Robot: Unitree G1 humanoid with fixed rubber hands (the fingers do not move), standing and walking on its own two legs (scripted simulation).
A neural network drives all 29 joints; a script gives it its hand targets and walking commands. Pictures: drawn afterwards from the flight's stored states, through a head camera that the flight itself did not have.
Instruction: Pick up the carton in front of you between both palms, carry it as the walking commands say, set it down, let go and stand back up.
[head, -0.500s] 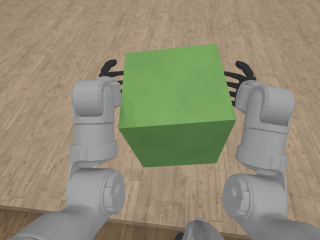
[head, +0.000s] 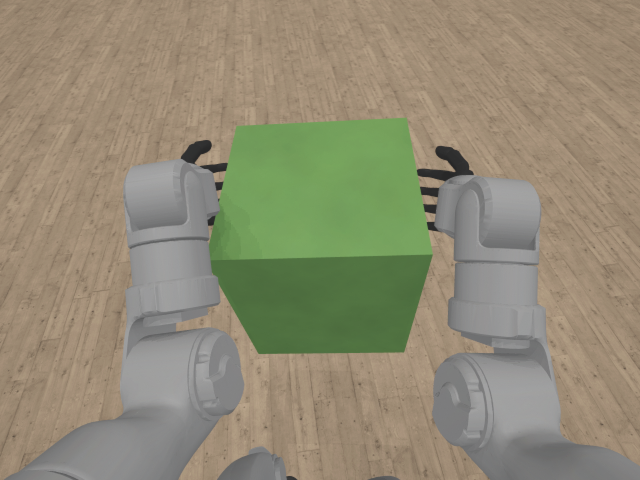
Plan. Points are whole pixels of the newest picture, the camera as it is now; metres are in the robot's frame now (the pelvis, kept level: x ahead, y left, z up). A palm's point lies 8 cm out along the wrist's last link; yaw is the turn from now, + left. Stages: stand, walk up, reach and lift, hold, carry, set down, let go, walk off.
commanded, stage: carry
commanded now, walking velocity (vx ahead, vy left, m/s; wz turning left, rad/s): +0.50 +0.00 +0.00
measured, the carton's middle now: (325, 246) +0.39 -0.04 +0.07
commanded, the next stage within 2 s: none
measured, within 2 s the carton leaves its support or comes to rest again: neither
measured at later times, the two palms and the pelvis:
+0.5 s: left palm (219, 40) +0.67 +0.09 +0.23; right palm (411, 30) +0.67 -0.20 +0.22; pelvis +0.30 -0.07 +0.06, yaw +1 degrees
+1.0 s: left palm (229, 31) +0.92 +0.11 +0.14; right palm (368, 20) +0.92 -0.18 +0.15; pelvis +0.63 -0.04 +0.06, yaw -3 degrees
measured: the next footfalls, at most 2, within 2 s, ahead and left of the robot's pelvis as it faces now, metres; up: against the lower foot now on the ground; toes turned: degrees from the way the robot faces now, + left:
right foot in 0.34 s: +0.38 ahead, -0.13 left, +0.00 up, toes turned -6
left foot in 0.86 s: +0.71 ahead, +0.05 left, +0.00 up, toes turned +10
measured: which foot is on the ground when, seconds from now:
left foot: down 0.00-0.36, up 0.38-0.84, down 0.86-1.00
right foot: up 0.00-0.32, down 0.34-0.88, up 0.90-1.00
